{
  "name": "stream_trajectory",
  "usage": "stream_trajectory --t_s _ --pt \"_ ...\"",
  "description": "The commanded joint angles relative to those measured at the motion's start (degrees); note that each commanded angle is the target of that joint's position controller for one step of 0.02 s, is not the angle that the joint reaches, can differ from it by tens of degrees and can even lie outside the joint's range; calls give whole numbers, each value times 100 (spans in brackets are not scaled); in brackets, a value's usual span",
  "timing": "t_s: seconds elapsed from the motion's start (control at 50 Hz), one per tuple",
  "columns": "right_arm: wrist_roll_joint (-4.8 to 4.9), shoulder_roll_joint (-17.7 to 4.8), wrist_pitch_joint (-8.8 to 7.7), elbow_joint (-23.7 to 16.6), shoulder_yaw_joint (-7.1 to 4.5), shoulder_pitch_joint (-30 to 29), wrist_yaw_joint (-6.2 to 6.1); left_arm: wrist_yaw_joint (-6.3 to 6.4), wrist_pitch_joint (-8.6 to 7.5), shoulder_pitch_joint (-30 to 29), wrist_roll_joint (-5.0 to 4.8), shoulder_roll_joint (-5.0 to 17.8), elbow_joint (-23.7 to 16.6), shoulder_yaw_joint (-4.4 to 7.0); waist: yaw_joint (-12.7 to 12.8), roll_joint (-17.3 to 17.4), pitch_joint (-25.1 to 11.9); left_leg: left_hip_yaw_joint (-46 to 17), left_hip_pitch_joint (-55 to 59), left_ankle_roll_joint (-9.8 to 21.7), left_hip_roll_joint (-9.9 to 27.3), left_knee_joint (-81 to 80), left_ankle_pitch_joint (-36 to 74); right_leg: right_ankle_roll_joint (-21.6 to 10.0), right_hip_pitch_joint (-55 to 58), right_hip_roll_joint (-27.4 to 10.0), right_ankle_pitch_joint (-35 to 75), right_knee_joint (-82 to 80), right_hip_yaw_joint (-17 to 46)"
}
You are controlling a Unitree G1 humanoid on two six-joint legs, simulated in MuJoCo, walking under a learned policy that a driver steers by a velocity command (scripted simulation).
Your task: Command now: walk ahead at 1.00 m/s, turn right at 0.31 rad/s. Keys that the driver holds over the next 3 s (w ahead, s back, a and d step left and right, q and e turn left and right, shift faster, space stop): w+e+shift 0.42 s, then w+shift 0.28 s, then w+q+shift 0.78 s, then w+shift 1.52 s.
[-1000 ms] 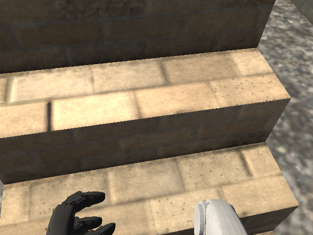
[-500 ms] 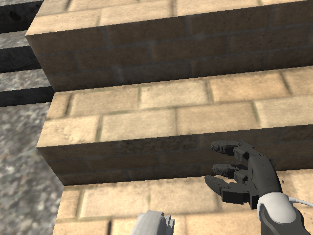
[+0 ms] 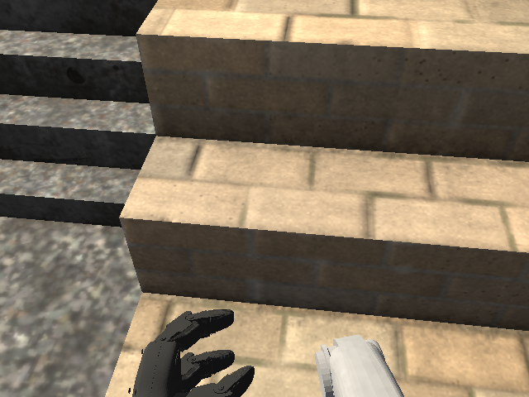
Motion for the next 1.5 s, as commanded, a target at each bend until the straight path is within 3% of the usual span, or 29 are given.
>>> stream_trajectory --t_s 0.02,0.14,0.2,0.32,0.4,0.46,0.5,0.52,0.54,0.58,0.64,0.74,0.78,0.8,0.82,0.84,0.92,0.96,1.0,1.04,1.12,1.18,1.28,1.32,1.34,1.36,1.38,1.4,1.5 --pt "45 -313 -69 -8 4 488 -164 -214 169 -1185 24 344 -655 17 -83 -9 549 -374 -974 63 1388 -2691 2304 -86 1064 -235 56 -1061 -1071" --pt "840 -1937 -176 -603 -411 -98 -444 -355 280 1454 -180 1709 402 448 1312 701 -1954 783 802 802 2040 1266 14011 18 6356 607 -2236 -6700 -1950" --pt "-7 -598 -139 -1730 -179 -1466 -27 -297 438 966 269 2063 942 792 965 -1240 -1065 -101 -3282 -83 -487 7690 2373 -1713 6975 -975 -2502 -10874 5082" --pt "-205 322 181 -3106 404 -1927 -313 -49 -218 562 594 1531 1479 549 -556 -106 1102 -975 -5629 -169 -14 10414 -1352 -341 5124 -815 948 -11072 2003" --pt "-179 -139 372 -3932 346 -3727 -578 62 -480 2175 300 2080 2044 738 429 -143 1682 54 -6558 -288 25 10893 -2361 -601 5726 -1148 2957 -12637 1956" --pt "-90 -111 224 -4211 619 -3054 -365 84 -297 1835 -239 2203 1755 786 -437 746 -197 327 -1742 221 -205 5005 -1652 -191 5321 -762 7328 -12263 708" --pt "303 -603 433 -3054 41 -105 -407 44 -518 995 -137 3348 1328 1137 -1941 24 -2271 467 1203 19 -685 4209 -1106 -372 5683 -1531 11222 -9621 1465" --pt "250 -1068 391 -2317 -198 -150 -316 -199 -638 1053 -313 2567 1115 1076 -1373 2347 -3015 -2162 2644 1136 305 2662 -683 111 4225 58 5929 -6112 1468" --pt "173 -1293 468 -2262 -285 4 -328 -421 -676 1002 115 2214 933 821 -893 2444 -3967 -4644 1995 1703 1388 1658 -176 273 4414 596 2115 -3727 1327" --pt "138 -329 483 -2102 -235 -1325 -359 -560 -538 199 450 1481 427 624 -235 132 -1863 -4142 -482 1215 1234 1474 -2549 255 3492 316 2518 -1918 1170" --pt "-15 716 264 -1197 12 -1838 -426 -576 -347 518 526 772 353 342 503 -434 295 -2933 -2310 822 1229 587 -1736 123 2389 209 1830 -764 1280" --pt "94 315 -163 -593 -107 -1289 -322 -487 -225 -48 340 846 72 252 576 -1116 1387 -1265 -2309 803 1170 -708 318 275 1768 -627 995 -2588 573" --pt "180 151 -278 -672 -148 -1229 -404 -488 -162 84 383 959 14 321 621 -760 783 -1126 -2005 1018 1220 -791 1959 375 2259 -1019 1101 -2604 -116" --pt "704 65 -5 -662 13 -1343 -208 -307 -150 -210 -310 802 -484 179 776 -391 186 -1274 -2085 930 1097 -1035 2626 613 3344 -945 888 -2309 -168" --pt "675 -108 190 -702 -41 -1573 -206 -287 -179 -169 -385 826 -619 159 857 -115 190 -1210 -1956 911 1099 -1147 2760 618 3263 -1018 365 -2276 -280" --pt "21 -504 -20 -820 -354 -1057 -517 -502 -254 -368 442 1099 -502 305 241 -455 437 -976 -347 999 1241 -1010 2783 402 1812 -1438 349 -3018 -96" --pt "-61 -239 115 -1049 -435 -611 -590 -796 -272 -1160 366 716 -791 115 -48 -349 -310 -692 213 1046 673 -734 3779 364 4264 -1056 -1591 -7444 -774" --pt "-14 -913 88 -1451 -701 -1023 -565 -624 -495 -53 -122 1158 -573 319 370 -346 -1091 -1058 1058 414 523 1662 7982 523 6101 -865 1833 -11187 -483" --pt "377 -748 24 -1485 -811 -316 -396 -402 -382 632 -43 1509 368 560 131 -403 -875 -900 -250 3 -202 3352 2053 799 8431 -1158 4861 -14057 -459" --pt "578 184 151 -2147 -498 -980 -512 -348 -30 2316 261 2916 886 978 634 -2081 -1863 288 -6448 -738 -1022 9226 -3296 -712 13324 -3795 15787 -9341 645" --pt "204 87 434 -2912 -268 -2679 -876 -401 -294 1491 492 2270 1495 830 144 -1654 -138 -376 -8178 -411 -204 12368 -3445 -262 10814 -3582 8858 -11312 -152" --pt "326 -179 543 -3241 -90 -3510 -297 107 -267 2994 646 2115 1858 822 786 -1430 -1554 -742 -8273 -162 18 9243 -3135 -125 13658 -3384 10849 -9897 371" --pt "35 -1355 785 -2218 -487 -815 -22 -295 -462 -421 43 2794 447 1012 -1287 320 -658 646 444 -461 -753 -884 2490 1033 6895 -797 6889 -8312 -1499" --pt "-255 -1235 926 -1210 -543 -783 143 248 -220 1410 246 2675 958 1285 -589 1975 1213 -74 2304 1017 900 -4639 5252 798 3274 433 -3934 -1649 -1176" --pt "-242 -1832 913 -1235 -564 -1671 178 278 -78 2305 303 1901 776 1107 675 2216 742 608 3247 828 1254 -2640 9290 936 1660 623 -5187 1125 -1130" --pt "-93 -2349 827 -972 -708 -313 -88 324 -24 1003 84 1650 -116 868 49 1447 -288 -72 5485 1173 2388 14 13464 973 -795 263 -6087 2525 -950" --pt "-4 -1862 646 -239 -699 3101 -473 227 -195 -2534 187 1886 -1163 468 -2612 1053 -944 -990 8380 1105 2251 1041 15398 934 -3233 -14 -6106 2617 -1553" --pt "-218 -1337 632 179 -581 3874 -600 180 -305 -3782 203 1743 -1660 323 -3063 907 -1629 -1132 9370 977 2219 1242 13956 1066 -3956 -209 -5548 2562 -1345" --pt "-8 -1999 498 -859 -787 1061 -1205 -552 135 -2369 292 2061 -1183 405 -1196 316 -2438 -2048 6527 1000 1350 742 12679 938 -187 -562 -4103 -2053 -20"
